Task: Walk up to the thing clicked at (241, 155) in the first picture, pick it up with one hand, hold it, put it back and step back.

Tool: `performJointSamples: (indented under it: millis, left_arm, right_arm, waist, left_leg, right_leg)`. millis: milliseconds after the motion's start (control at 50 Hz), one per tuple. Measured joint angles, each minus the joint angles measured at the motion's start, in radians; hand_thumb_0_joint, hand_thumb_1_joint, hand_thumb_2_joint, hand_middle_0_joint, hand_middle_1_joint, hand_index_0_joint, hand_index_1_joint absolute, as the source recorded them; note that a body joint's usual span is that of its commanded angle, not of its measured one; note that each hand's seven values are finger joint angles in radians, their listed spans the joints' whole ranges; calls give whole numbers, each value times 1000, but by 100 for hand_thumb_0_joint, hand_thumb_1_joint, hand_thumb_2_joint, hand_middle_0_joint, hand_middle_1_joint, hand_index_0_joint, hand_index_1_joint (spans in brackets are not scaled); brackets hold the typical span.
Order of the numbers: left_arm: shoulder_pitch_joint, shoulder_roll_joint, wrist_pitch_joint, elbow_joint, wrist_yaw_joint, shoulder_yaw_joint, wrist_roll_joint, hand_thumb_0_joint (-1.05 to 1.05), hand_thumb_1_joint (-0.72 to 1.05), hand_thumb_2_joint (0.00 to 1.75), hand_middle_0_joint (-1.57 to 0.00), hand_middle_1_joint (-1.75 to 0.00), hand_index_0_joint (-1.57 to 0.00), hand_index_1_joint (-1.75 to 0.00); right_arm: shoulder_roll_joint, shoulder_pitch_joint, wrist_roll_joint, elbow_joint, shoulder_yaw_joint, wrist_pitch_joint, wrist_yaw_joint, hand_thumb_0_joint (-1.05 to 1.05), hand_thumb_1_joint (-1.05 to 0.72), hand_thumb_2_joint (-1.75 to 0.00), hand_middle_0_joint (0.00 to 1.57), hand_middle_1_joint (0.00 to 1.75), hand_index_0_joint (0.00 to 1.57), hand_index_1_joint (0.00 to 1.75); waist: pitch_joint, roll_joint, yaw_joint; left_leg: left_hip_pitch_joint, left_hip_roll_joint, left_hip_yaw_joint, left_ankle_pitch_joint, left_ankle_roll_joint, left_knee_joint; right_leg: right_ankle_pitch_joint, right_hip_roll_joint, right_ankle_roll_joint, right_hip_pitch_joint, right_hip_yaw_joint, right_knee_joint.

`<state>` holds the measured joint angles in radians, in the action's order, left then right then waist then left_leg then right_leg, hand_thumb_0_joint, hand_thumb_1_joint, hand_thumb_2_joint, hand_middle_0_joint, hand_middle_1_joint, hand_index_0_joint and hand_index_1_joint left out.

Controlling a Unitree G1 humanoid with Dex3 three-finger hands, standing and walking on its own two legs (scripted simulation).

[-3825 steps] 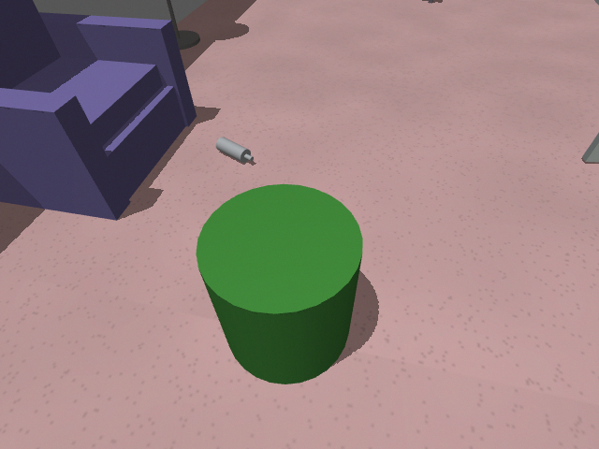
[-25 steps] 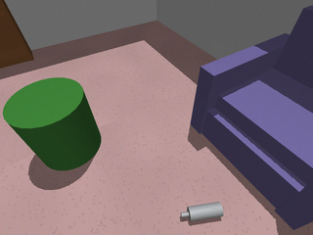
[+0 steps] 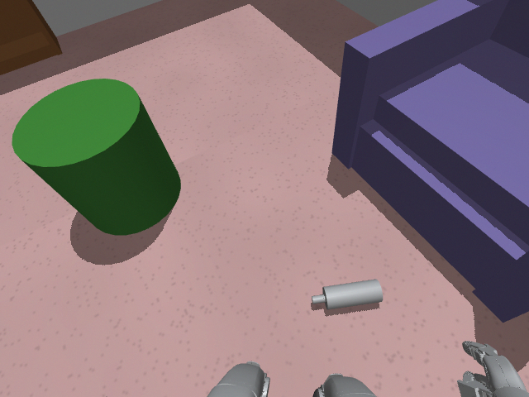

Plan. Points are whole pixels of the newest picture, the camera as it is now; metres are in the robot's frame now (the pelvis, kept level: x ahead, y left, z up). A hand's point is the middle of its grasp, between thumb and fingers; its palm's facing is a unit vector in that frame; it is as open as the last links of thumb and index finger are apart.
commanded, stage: step back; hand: right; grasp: from above
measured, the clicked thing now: (345, 295) +0.47 -0.18 -0.72
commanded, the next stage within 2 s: none
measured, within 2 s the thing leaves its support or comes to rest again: neither
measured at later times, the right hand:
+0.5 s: hand out of the picture -0.07 -0.24 -0.13, palm faces -0.07 +0.91 -0.41, open 7.4 cm
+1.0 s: hand out of the picture -0.16 -0.26 -0.14, palm faces +0.00 +0.94 -0.35, open 7.4 cm
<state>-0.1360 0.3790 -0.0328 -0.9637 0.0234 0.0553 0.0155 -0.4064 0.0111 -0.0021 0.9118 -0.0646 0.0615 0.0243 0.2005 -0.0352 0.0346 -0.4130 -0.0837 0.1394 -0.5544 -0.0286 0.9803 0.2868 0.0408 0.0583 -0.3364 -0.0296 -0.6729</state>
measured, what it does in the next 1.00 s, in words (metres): walks backwards: left foot, then right foot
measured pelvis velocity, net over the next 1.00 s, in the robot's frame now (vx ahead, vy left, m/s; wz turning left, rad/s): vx -0.28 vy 0.00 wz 0.02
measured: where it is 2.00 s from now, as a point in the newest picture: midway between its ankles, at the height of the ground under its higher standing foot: outside the picture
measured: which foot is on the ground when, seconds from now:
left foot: up 0.00-0.34, down 0.36-0.78, up 0.80-1.00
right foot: down 0.00-0.40, up 0.42-0.74, down 0.76-1.00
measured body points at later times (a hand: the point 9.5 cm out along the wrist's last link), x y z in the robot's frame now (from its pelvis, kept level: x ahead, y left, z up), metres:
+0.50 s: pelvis -0.14 +0.02 +0.01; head -0.12 +0.05 +0.46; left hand -0.06 +0.35 -0.12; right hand -0.07 -0.29 -0.10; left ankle -0.14 +0.14 -0.72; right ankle -0.05 -0.10 -0.66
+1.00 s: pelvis -0.28 +0.00 +0.01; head -0.22 -0.02 +0.45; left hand -0.17 +0.31 -0.09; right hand -0.16 -0.31 -0.12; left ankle -0.33 +0.15 -0.64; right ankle -0.24 -0.11 -0.72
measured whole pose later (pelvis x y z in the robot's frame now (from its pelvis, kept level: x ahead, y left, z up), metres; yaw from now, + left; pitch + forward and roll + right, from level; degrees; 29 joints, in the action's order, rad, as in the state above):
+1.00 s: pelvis -0.28 +0.00 +0.01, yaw +1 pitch -1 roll +1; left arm -0.13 0.35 -0.02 -0.85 -0.01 0.03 0.03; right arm -0.38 0.15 0.00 0.80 -0.08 0.06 0.02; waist 0.16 -0.03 -0.01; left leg -0.42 -0.10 0.14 -0.51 0.00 1.14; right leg 0.25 -0.01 0.03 -0.30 -0.01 -0.57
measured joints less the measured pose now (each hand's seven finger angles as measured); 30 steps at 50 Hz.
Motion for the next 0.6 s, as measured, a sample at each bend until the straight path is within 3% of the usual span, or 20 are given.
performJointSamples:
  millis: [60,160,260,340,380,400,420,460,480,520,600]
  left_arm:
    - [-7,-20,-3,14,-11,-8,6,1,90,90,-20,-30,-21,-30]
    - [10,-37,6,60,-23,-10,8,1,90,90,-20,-30,-21,-30]
    - [37,-40,13,102,-23,-18,8,1,90,90,-21,-30,-21,-30]
    - [55,-20,0,113,-19,-18,11,1,90,90,-21,-30,-21,-30]
    - [61,4,-12,106,-18,-10,7,1,90,90,-21,-30,-21,-30]
    - [58,15,-18,96,-19,-4,3,1,90,90,-21,-30,-21,-30]
    - [47,19,-24,85,-22,2,-1,1,90,90,-20,-30,-21,-30]
    - [17,16,-33,61,-25,8,-4,1,90,90,-20,-30,-21,-30]
    - [3,19,-34,53,-22,8,-7,1,90,90,-20,-30,-21,-30]
    - [-29,33,-28,49,-22,10,-13,1,90,90,-20,-30,-21,-30]
    - [-85,55,-15,46,-32,4,-18,1,90,90,-20,-30,-21,-30]
  right_arm:
    - [0,10,7,-13,3,-1,-2,1,-91,-90,20,30,20,30]
    - [0,77,-3,-17,-1,0,-7,1,-91,-90,20,30,21,30]
    - [0,125,-5,-10,-10,4,-13,1,-91,-90,20,30,21,30]
    - [7,157,-6,-8,-14,-5,-29,1,-91,-90,20,30,21,30]
    - [27,172,-11,3,-17,-14,-35,1,-91,-90,20,30,21,30]
    - [42,183,-18,7,-16,-16,-38,1,-91,-90,20,30,21,30]
    - [49,200,-24,5,-14,-15,-43,1,-91,-90,20,30,21,30]
    - [51,235,-35,-6,-14,-7,-46,1,-91,-90,20,30,21,30]
    - [53,248,-37,-8,-15,-5,-43,1,-91,-90,20,30,21,30]
    - [62,258,-38,-8,-17,-1,-36,1,-91,-90,21,30,21,30]
    - [60,229,-39,-47,-23,-10,-26,1,-90,-90,21,30,21,30]
  waist:
    - [1,-3,-4]
    - [-5,-4,-18]
    - [1,0,-28]
    - [-10,18,-37]
    - [-14,65,-31]
    - [-17,96,-22]
    - [-33,101,-21]
    - [-66,67,-54]
    - [-78,53,-67]
    - [-98,54,-63]
    - [-101,71,-45]
  left_leg:
    - [-33,-38,28,19,-5,138]
    - [10,-22,29,44,32,162]
    - [93,19,3,26,47,6]
    - [169,61,-60,73,28,-216]
    - [199,46,-96,142,21,-298]
    - [205,33,-117,157,19,-309]
    - [201,38,-125,165,16,-311]
    - [184,72,-98,180,0,-315]
    - [182,87,-84,197,-2,-334]
    - [182,103,-90,244,11,-392]
    - [144,105,-126,303,16,-440]
  right_leg:
    - [-58,-9,2,2,7,71]
    - [-107,-26,6,-16,47,110]
    - [-139,-47,0,-50,80,98]
    - [-172,-66,-18,-95,98,80]
    - [-184,-89,-29,-117,77,60]
    - [-142,-93,-32,-128,47,40]
    - [-41,-69,-42,-146,15,-1]
    - [105,8,-62,-180,-25,-174]
    - [122,41,-66,-188,-44,-262]
    - [104,85,-66,-192,-97,-389]
    - [116,86,-78,-124,-131,-435]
